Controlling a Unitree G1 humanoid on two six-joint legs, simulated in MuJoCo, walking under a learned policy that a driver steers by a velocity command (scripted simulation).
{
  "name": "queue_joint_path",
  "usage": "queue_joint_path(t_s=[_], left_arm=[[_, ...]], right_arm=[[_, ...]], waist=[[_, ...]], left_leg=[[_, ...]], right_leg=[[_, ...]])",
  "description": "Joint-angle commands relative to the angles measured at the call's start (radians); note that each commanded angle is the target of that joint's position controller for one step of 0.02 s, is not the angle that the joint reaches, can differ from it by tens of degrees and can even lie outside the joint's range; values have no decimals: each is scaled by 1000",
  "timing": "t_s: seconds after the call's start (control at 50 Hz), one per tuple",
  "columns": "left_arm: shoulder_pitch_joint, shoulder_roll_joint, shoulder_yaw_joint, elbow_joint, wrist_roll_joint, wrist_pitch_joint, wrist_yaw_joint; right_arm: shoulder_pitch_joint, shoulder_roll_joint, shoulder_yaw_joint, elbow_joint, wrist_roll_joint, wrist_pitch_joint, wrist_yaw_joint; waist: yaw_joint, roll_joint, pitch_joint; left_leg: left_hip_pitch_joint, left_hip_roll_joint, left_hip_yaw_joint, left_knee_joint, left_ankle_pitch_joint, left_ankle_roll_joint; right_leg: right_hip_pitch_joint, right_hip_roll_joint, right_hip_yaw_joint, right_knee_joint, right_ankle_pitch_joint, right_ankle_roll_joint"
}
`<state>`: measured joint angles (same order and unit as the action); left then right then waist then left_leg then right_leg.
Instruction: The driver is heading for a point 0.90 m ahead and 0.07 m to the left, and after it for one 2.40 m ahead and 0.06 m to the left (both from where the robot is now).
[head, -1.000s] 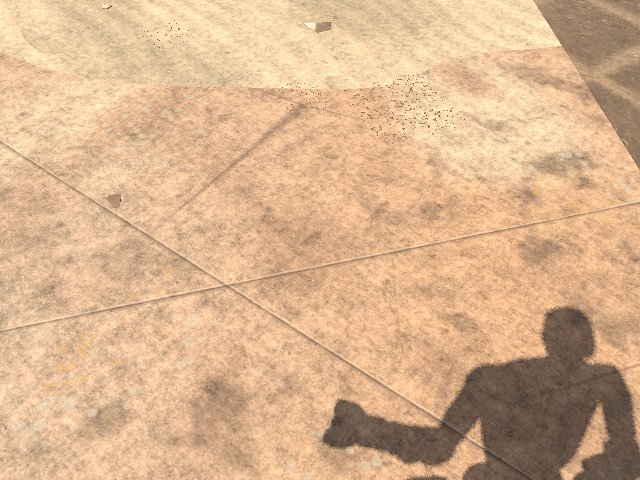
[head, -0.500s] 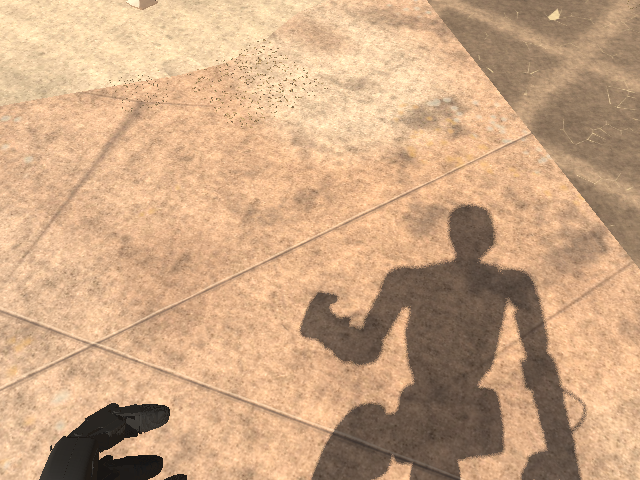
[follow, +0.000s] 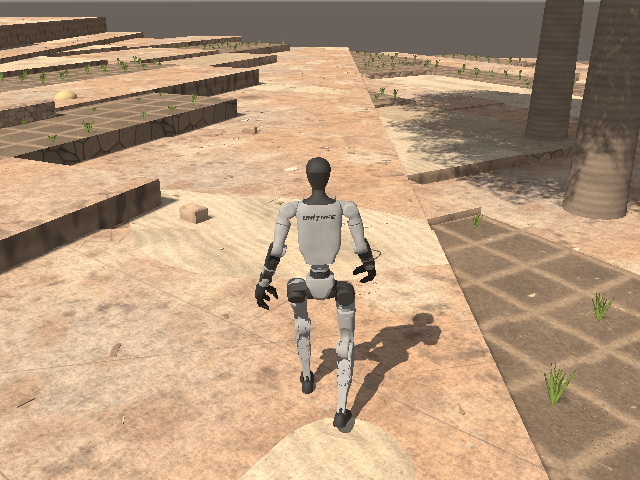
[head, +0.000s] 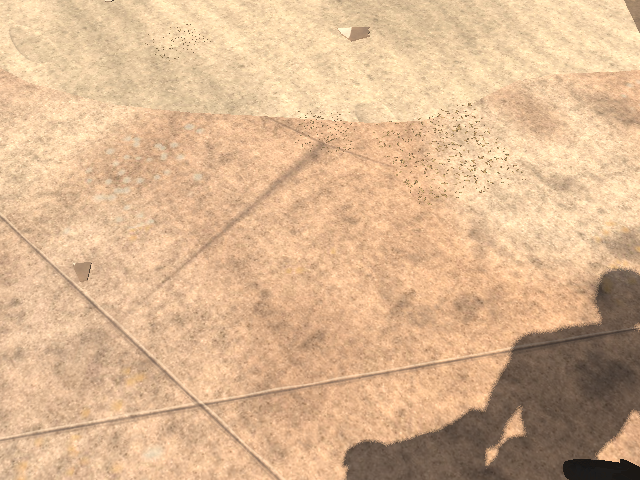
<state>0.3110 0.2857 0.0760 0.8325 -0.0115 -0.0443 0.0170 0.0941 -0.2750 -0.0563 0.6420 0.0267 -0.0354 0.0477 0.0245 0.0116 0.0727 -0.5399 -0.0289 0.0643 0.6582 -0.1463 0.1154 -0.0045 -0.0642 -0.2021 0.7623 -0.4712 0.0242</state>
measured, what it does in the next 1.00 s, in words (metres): walks ahead, turning left: right foot, then left foot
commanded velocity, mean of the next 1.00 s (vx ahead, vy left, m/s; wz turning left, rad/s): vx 0.50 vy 0.00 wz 0.31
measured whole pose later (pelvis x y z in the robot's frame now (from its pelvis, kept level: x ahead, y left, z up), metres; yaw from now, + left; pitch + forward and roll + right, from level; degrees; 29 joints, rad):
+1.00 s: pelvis +0.54 +0.08 +0.02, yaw +17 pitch +2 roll -1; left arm 0.41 0.30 0.04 0.89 -0.02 -0.05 0.00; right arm 0.02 -0.26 -0.03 0.60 0.00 -0.09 0.03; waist 0.09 -0.01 0.03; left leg -0.47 0.00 0.02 0.55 -0.10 0.05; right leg -0.10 -0.01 0.04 0.70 -0.46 -0.01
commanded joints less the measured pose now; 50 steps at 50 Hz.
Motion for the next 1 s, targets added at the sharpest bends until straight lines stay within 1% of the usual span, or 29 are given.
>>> queue_joint_path(t_s=[0.02,0.04,0.06,0.08,0.1,0.16,0.2,0.28,0.34,0.4,0.42,0.44,0.46,0.48,0.5,0.52,0.54,0.56,0.6,0.64,0.68,0.74,0.82,0.88,0.92,0.94,0.96,0.98,1.0], left_arm=[[-43,126,2,-153,-10,-82,-23],[-118,141,4,-182,-39,-96,-30],[-133,123,-1,-185,-24,-102,-23],[-130,131,5,-176,2,-97,-15],[-110,133,9,-171,10,-86,-16],[-101,105,3,-169,28,-55,-13],[-174,82,-8,-191,30,-47,-10],[-320,58,-23,-220,19,-55,-21],[-371,85,-14,-238,6,-68,-34],[-328,116,1,-225,4,-84,-47],[-279,121,7,-212,5,-89,-46],[-196,140,20,-190,12,-94,-42],[-64,182,33,-176,27,-99,-36],[60,278,59,-141,41,-90,-35],[96,217,50,-115,6,-83,-48],[46,147,29,-125,-3,-78,-45],[-4,122,19,-135,7,-69,-42],[-38,100,9,-132,14,-64,-41],[-62,76,-4,-126,22,-66,-37],[-44,89,-2,-108,11,-69,-35],[-26,124,6,-90,4,-68,-31],[3,151,9,-67,-4,-58,-28],[76,164,6,-26,-13,-43,-28],[101,177,8,-2,-16,-27,-24],[85,198,13,2,-16,-16,-19],[81,190,9,2,-17,-12,-18],[67,161,-5,-15,-5,-15,-17],[128,60,-37,-51,9,-31,-19],[150,72,-39,-40,-6,-47,-21]], right_arm=[[318,-237,-77,-28,-6,-13,-12],[288,-194,-65,-23,-14,-25,-11],[225,-174,-58,-26,-10,-33,-10],[169,-141,-49,-36,-11,-37,-13],[139,-130,-42,-52,-22,-38,-19],[143,-147,-46,-44,-17,-42,-35],[169,-169,-52,-32,-14,-38,-49],[217,-179,-54,-11,-6,-22,-62],[258,-179,-56,8,0,-14,-63],[263,-159,-51,22,-5,-9,-66],[252,-153,-49,23,-7,-6,-65],[249,-128,-41,20,-11,-6,-63],[247,-80,-21,7,-21,-9,-59],[386,-25,-3,-1,1,-18,-60],[398,-86,-8,8,14,-25,-64],[290,-156,-25,2,18,-25,-63],[204,-157,-24,-18,4,-26,-64],[150,-143,-22,-35,-14,-31,-61],[159,-112,-21,-34,-19,-33,-51],[164,-78,-11,-31,-18,-31,-47],[106,-57,1,-52,-24,-33,-47],[14,-36,14,-69,-22,-43,-39],[-97,-41,14,-94,-8,-51,-23],[-139,-59,8,-117,-5,-57,-9],[-74,-89,-7,-104,-9,-60,-7],[38,-122,-27,-71,-15,-60,-14],[203,-174,-49,-36,-25,-58,-25],[333,-271,-71,-23,-49,-49,-36],[360,-222,-59,-12,-36,-42,-34]], waist=[[-150,127,-443],[-139,72,-302],[-82,-40,-187],[-47,-45,-154],[-20,-17,-135],[-3,0,-110],[-23,11,-83],[-87,62,-72],[-105,80,-72],[-82,117,-78],[-52,131,-83],[-11,127,-123],[50,62,-242],[20,-223,-374],[37,-289,-353],[60,-168,-206],[52,-94,-136],[36,-63,-71],[-5,-102,-64],[-12,-114,-71],[1,-95,-59],[34,-87,-51],[74,-87,-30],[65,-94,-16],[9,-103,-53],[-52,-86,-121],[-132,-59,-239],[-142,150,-400],[-144,253,-478]], left_leg=[[932,349,-887,-366,-230,304],[819,322,-745,-376,-194,255],[652,278,-625,-377,-65,220],[544,243,-539,-382,43,201],[464,216,-496,-401,116,196],[346,180,-403,-431,253,200],[300,147,-350,-433,256,180],[267,94,-321,-403,98,114],[322,126,-400,-348,30,102],[414,175,-464,-272,40,84],[419,172,-466,-237,82,71],[412,131,-442,-149,175,47],[332,80,-380,84,129,10],[-6,-71,-245,435,-194,-77],[-196,-57,-258,599,-427,-94],[-258,-10,-274,658,-349,-92],[-246,28,-230,650,-279,-89],[-234,57,-211,589,-226,-89],[-147,106,-184,489,-162,-92],[-129,117,-150,412,-149,-104],[-144,127,-129,291,-93,-120],[-101,119,-103,92,70,-127],[-36,85,-78,-63,178,-124],[-29,71,-80,-128,114,-89],[92,42,-56,-172,69,-56],[275,21,-41,-207,83,-28],[547,100,-112,-174,107,16],[935,368,-491,-178,27,136],[956,458,-760,-302,-90,196]], right_leg=[[-741,91,331,715,-80,-24],[-780,52,322,662,-3,-47],[-754,5,311,558,67,-51],[-693,-28,309,468,107,-44],[-633,-43,312,437,136,-35],[-595,-43,277,315,192,18],[-606,-28,260,179,297,48],[-516,38,248,-123,533,60],[-490,61,273,-216,533,45],[-453,52,277,-260,453,0],[-393,57,258,-289,432,-23],[-270,63,242,-319,422,-54],[-49,-61,362,-300,399,-119],[299,-273,785,-357,226,-295],[331,-339,1037,-473,-53,-336],[219,-305,927,-494,-110,-294],[108,-261,788,-495,-23,-260],[3,-217,690,-517,89,-253],[-89,-156,573,-553,248,-235],[-112,-144,504,-578,358,-251],[-116,-147,451,-602,443,-263],[-116,-122,367,-612,495,-240],[-84,-132,334,-593,510,-220],[-2,-174,349,-550,556,-200],[24,-174,329,-460,739,-177],[-14,-134,301,-325,866,-156],[-156,-88,273,-111,788,-124],[-537,52,197,276,373,-50],[-682,97,307,455,-103,-43]])
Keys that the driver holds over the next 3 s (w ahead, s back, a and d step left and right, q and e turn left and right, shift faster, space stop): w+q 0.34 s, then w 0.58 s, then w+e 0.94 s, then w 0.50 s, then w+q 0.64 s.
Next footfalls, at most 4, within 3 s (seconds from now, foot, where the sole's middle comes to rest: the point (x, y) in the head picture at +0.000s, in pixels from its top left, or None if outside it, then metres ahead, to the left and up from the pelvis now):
0.46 right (388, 467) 0.45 -0.10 -0.75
0.96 left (234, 374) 0.64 0.22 -0.75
1.50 right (323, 251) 0.97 0.04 -0.75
1.96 left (261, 164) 1.26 0.22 -0.75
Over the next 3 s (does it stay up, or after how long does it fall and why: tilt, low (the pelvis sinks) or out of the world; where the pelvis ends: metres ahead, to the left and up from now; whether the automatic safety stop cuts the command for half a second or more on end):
stays up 1.60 0.02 0.01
